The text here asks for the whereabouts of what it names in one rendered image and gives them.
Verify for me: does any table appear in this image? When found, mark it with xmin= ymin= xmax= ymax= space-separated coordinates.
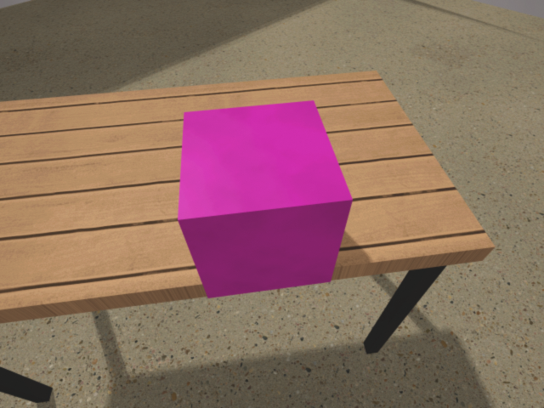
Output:
xmin=0 ymin=71 xmax=495 ymax=403

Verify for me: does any carton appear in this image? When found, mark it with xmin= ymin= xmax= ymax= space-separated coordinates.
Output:
xmin=178 ymin=100 xmax=353 ymax=298

